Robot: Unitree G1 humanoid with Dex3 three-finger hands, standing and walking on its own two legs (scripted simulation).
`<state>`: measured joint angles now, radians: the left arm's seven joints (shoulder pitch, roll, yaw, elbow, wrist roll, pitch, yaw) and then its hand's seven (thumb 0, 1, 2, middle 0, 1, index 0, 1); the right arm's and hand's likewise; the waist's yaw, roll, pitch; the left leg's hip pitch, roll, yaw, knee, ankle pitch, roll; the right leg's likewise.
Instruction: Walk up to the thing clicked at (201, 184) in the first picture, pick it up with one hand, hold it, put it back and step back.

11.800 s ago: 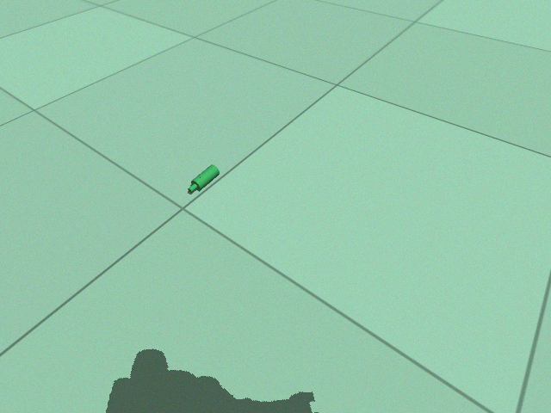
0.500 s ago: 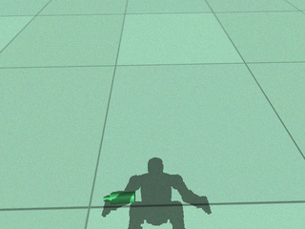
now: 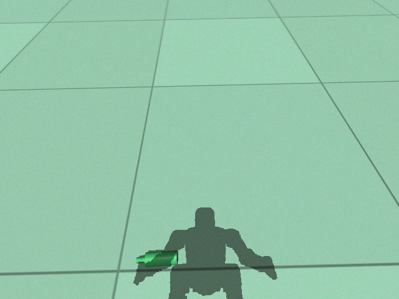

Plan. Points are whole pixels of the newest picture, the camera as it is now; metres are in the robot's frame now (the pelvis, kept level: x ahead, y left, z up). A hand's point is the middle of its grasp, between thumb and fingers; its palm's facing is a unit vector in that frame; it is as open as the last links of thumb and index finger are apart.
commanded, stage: stand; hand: left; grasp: from above
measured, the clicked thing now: (157, 258) +0.43 +0.23 -0.75
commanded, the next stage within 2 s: rise first in 0.32 s
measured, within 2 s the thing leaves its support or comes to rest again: neither
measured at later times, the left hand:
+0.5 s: hand out of the picture +0.09 +0.25 -0.16, palm faces +0.02 -0.94 -0.34, open 7.5 cm
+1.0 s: hand out of the picture +0.12 +0.26 -0.21, palm faces -0.13 -0.90 -0.43, open 13.6 cm
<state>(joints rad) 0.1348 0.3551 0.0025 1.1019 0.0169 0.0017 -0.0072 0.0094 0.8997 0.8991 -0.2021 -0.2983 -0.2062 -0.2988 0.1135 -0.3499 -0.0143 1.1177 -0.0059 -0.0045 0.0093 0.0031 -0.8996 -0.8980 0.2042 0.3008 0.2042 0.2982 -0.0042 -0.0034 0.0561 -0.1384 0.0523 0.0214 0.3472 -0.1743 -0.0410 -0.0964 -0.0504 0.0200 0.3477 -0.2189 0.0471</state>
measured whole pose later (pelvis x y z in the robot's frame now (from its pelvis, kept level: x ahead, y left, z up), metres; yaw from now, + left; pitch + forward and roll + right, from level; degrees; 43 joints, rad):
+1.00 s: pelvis -0.02 +0.01 -0.06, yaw +1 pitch +13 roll -1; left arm 0.14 0.30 0.15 0.69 0.25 0.14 -0.01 0.00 -0.42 0.98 -0.11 -1.01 -0.10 -1.02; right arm 0.21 -0.24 -0.06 0.64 0.01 -0.10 0.00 0.01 -0.89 -0.90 0.20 0.30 0.20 0.30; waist -0.02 0.00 -0.07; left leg -0.77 0.05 -0.02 0.96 -0.42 -0.03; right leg -0.70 -0.05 0.02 0.94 -0.47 0.06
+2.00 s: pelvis -0.09 +0.00 -0.35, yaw -3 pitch +34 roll -4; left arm -0.53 0.52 0.08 0.95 0.94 -0.12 0.19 0.00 -0.54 1.03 -0.08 -1.04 -0.08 -1.05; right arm 0.09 -0.26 -0.07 0.73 -0.04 -0.09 0.06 0.01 -0.88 -0.90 0.20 0.30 0.20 0.30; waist -0.05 0.02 -0.13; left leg -2.03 0.05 -0.13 2.06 -0.63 -0.06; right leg -1.94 0.02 0.03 2.06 -0.71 0.07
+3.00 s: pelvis -0.10 +0.02 -0.44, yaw -7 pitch +34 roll -8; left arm -0.91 0.64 0.06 1.42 1.26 -0.17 0.41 0.00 -0.51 0.98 -0.07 -1.03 -0.10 -1.01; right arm 0.12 -0.24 0.01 0.79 -0.14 -0.05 0.11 0.00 -0.90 -0.90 0.20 0.30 0.20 0.30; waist -0.20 0.00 -0.09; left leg -2.32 0.02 -0.18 2.36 -0.63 -0.04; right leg -2.19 0.05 0.03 2.32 -0.72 0.07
